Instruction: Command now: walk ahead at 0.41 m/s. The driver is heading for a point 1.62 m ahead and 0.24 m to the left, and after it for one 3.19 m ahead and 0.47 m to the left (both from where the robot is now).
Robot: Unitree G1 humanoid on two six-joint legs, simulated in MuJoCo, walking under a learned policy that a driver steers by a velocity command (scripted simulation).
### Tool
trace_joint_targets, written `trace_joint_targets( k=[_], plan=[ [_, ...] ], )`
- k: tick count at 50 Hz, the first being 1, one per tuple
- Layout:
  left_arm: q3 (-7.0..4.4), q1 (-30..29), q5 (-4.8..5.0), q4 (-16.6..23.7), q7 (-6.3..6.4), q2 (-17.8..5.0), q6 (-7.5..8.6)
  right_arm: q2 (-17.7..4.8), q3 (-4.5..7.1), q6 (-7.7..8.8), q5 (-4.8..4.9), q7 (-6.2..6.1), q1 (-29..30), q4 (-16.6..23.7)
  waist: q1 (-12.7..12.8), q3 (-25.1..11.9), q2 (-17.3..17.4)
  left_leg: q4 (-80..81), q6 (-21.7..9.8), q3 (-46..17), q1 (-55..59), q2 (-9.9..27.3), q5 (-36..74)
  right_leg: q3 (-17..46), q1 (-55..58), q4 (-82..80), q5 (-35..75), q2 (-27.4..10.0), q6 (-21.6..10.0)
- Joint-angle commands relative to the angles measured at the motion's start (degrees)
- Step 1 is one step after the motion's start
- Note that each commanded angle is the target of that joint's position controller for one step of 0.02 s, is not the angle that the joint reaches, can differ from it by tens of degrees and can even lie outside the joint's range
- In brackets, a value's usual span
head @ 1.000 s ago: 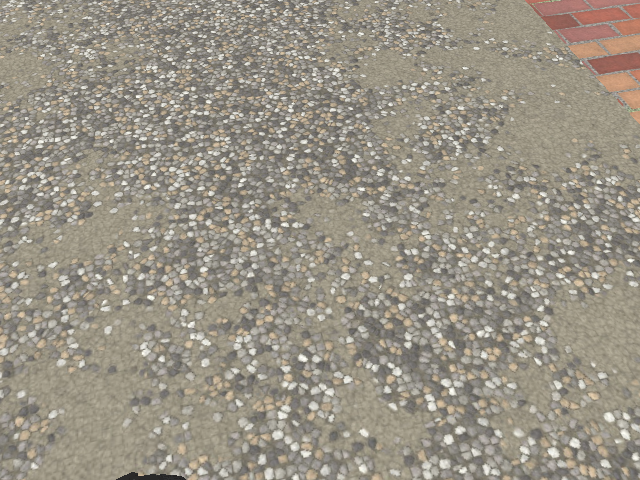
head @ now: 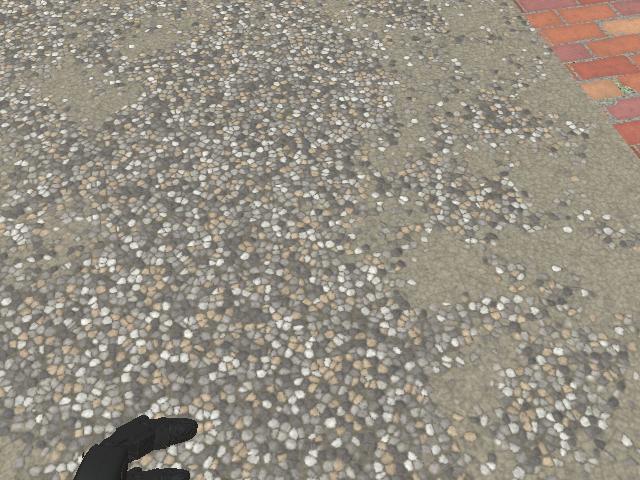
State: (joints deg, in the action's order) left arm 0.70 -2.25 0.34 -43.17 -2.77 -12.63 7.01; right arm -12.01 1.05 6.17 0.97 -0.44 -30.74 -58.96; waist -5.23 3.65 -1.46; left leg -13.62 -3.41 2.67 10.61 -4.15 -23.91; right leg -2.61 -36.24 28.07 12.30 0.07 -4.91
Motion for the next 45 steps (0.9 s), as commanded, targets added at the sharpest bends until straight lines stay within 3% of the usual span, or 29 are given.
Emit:
trace_joint_targets(
  k=[1, 2, 3, 4, 5, 6, 7, 8, 11, 13, 15, 18, 20, 22, 23, 24, 25, 26, 28, 33, 45],
  plan=[
    [-4.26, 19.2, 0.07, -3.1, 0.69, -10.3, 1.12, -12.8, 2.34, -1.76, -1.32, -1.27, 7.9, 4.4, 15.8, -11.3, 9.4, -23.7, 1.2, -2.1, -8.7, 10.1, 63.4, 0.3, 30.2, -3.7, 8.3, 2.8, -2.0],
    [-4.68, 27.9, -1.47, -5.8, 1.28, -13.1, 0.34, -9.7, 1.49, -1.91, -2.17, -1.13, 8.8, 6.0, 17.8, -18.1, 3.9, -43.4, 2.9, -1.1, -18.4, 5.9, 43.0, 8.2, 44.8, 1.6, 28.5, -7.0, -4.2],
    [-3.57, 27.0, -4.11, -6.1, 0.58, -13.6, 0.44, 2.1, -1.39, -1.77, -1.78, 0.35, -9.2, 2.8, 7.8, -29.7, -15.2, -70.2, 5.8, -9.0, -38.0, -3.9, -15.2, 30.3, 65.1, 8.9, 51.2, -24.6, -18.5],
    [-3.50, 26.8, -3.00, -5.5, 0.09, -10.0, -0.02, -3.6, -0.63, -1.03, 0.07, 1.13, -11.4, 0.5, 10.8, -37.4, -8.4, -74.8, 4.3, -18.0, -40.1, -2.7, -13.9, 36.4, 65.0, 3.2, 42.0, -23.9, -20.1],
    [-3.42, 19.5, -1.24, -4.0, 0.21, -9.1, -0.45, -7.5, 0.43, -1.03, 1.17, 1.05, -3.0, 3.2, 9.7, -27.5, -4.8, -71.7, 4.2, -15.2, -43.1, 0.8, -10.9, 29.4, 55.2, 0.0, 31.4, -21.6, -18.2],
    [-2.78, 12.5, 0.21, -3.3, 0.51, -7.0, -0.86, -8.8, 0.92, -1.31, 0.57, 0.21, 4.4, 5.4, 7.2, -17.6, 2.8, -66.1, 4.7, -10.5, -44.0, 4.1, -6.5, 24.0, 42.5, -4.6, 20.4, -18.2, -14.9],
    [-1.88, 10.8, -0.22, -3.3, 0.74, -5.2, -0.65, -9.7, 1.66, -1.93, -0.24, -0.62, 8.9, 5.9, 6.7, -11.5, 5.0, -63.1, 5.4, -9.0, -41.2, 5.2, -4.3, 20.3, 31.3, -7.3, 23.1, -16.0, -13.2],
    [-1.75, 10.0, -1.31, -4.0, 0.76, -5.4, -0.60, -7.6, 1.56, -2.88, -0.60, -0.76, 7.0, 6.1, 3.8, -10.7, 3.5, -60.1, 5.7, -9.1, -37.0, 7.2, -2.1, 18.0, 25.6, -8.8, 22.7, -15.0, -13.0],
    [-1.75, 8.8, -2.74, -5.6, 0.50, -5.8, -0.53, -3.2, 0.81, -4.41, -0.67, -1.62, 6.7, 6.3, 1.4, -9.8, -0.9, -46.5, 6.2, -7.2, -29.7, 8.4, 0.0, 10.1, 15.4, -11.4, 25.3, -11.2, -11.7],
    [-2.23, 8.7, -2.70, -6.3, 1.18, -7.2, -0.94, -3.5, 0.72, -4.87, -1.05, -2.23, 9.6, 7.0, 1.7, -12.2, -2.7, -37.2, 6.3, -6.4, -27.1, 8.5, 4.6, 7.6, 15.4, -11.1, 23.9, -10.2, -10.8],
    [-2.65, 9.6, -2.11, -7.0, 1.79, -8.4, -1.82, -4.8, 1.07, -5.63, -0.96, -2.41, 12.6, 7.2, 2.8, -13.8, -3.0, -32.0, 6.2, -6.0, -25.0, 8.1, 10.8, 7.8, 15.8, -12.4, 11.2, -10.2, -9.7],
    [-2.69, 9.4, -1.57, -7.7, 2.48, -8.4, -3.13, -6.1, 1.68, -6.61, -0.86, -2.50, 17.6, 7.8, 4.1, -10.0, -3.6, -25.2, 5.3, -5.8, -23.9, 8.0, 13.2, 10.3, 13.2, -15.0, -17.7, -9.9, -8.0],
    [-2.35, 9.6, -0.77, -8.2, 2.83, -7.3, -3.78, -6.1, 1.92, -6.41, -1.62, -2.48, 19.1, 7.7, 3.7, -7.1, -3.3, -17.1, 3.9, -4.5, -21.7, 7.1, 14.9, 11.1, 11.8, -14.1, -31.6, -8.2, -5.3],
    [-1.72, 13.2, -0.96, -9.5, 2.99, -5.3, -3.91, -8.0, 2.14, -5.96, -2.64, -2.48, 18.9, 7.8, 4.6, -5.5, -0.3, -11.3, 1.6, -8.5, -19.4, 11.2, 18.9, 10.6, 11.0, -10.3, -37.4, -5.2, -1.0],
    [-2.20, 17.5, -0.89, -10.0, 3.09, -5.7, -3.96, -12.2, 3.19, -6.01, -1.82, -2.57, 20.4, 7.2, 8.5, -4.4, 6.5, -11.7, -0.3, -9.2, -21.7, 11.8, 15.0, 6.8, 10.9, -9.5, -36.6, -1.0, 0.7],
    [-2.25, 15.7, -1.12, -10.2, 3.53, -5.8, -4.34, -9.2, 2.91, -5.77, -1.52, -2.19, 19.9, 6.4, 6.9, -4.1, 7.5, -9.4, 0.0, -8.7, -27.5, 10.1, 5.6, 4.0, 16.2, -7.4, -33.0, 0.1, 1.9],
    [-2.40, 14.3, -1.03, -10.0, 3.81, -6.0, -4.75, -6.9, 2.33, -5.39, -1.72, -1.98, 20.1, 5.9, 6.8, -3.4, 7.3, -7.9, 0.8, -8.6, -30.3, 9.4, 2.7, 3.6, 18.9, -6.1, -30.5, 0.0, 2.2],
    [-2.36, 14.1, -0.95, -10.2, 4.08, -5.4, -5.13, -6.4, 2.13, -5.02, -1.86, -1.84, 21.1, 5.8, 7.1, -3.4, 7.3, -7.6, 1.6, -8.3, -31.2, 9.1, 4.6, 3.6, 20.5, -5.1, -28.5, -0.4, 2.0],
    [-2.48, 14.6, -1.23, -10.8, 4.17, -5.5, -5.44, -6.3, 2.13, -4.22, -1.63, -1.75, 21.4, 5.3, 7.1, -4.3, 6.9, -8.7, 2.0, -7.7, -29.4, 8.7, 10.0, 3.6, 21.4, -4.1, -25.1, -0.6, 1.8],
    [-2.73, 13.6, -0.69, -11.9, 4.06, -5.5, -5.43, -6.7, 2.11, -3.75, -1.04, -1.83, 19.1, 3.3, 5.8, -6.5, 3.8, -11.9, 1.2, -6.8, -25.2, 8.0, 20.0, 3.7, 23.0, -2.4, -18.0, -1.1, 1.8],
    [-3.17, 14.2, -0.36, -14.9, 4.86, -5.1, -6.75, -5.6, 1.91, -4.77, -0.95, -1.85, 18.2, 0.7, 5.4, -4.9, 1.9, -12.7, 0.8, -5.6, -24.3, 6.6, 22.4, 4.0, 24.5, -1.4, -15.3, -1.5, 2.5]
  ],
)
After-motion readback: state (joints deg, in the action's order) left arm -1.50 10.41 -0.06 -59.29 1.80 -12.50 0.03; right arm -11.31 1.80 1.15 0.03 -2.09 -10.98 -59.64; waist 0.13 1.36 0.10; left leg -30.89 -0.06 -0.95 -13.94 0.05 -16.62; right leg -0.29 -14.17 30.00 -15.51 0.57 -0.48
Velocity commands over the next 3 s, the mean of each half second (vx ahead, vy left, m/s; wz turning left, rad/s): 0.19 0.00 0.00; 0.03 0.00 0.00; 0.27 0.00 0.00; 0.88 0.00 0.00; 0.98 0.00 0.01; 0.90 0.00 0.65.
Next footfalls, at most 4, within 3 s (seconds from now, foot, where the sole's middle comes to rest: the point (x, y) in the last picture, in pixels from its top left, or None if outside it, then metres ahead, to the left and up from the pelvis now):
0.02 right None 0.28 -0.08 -0.76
0.42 left None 0.28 0.15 -0.76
1.86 left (238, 372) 0.69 0.14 -0.76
2.34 right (293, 211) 1.15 -0.01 -0.76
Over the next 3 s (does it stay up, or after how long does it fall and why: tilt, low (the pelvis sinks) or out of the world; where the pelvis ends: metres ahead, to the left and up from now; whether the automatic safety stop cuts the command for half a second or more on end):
stays up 1.55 0.13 0.01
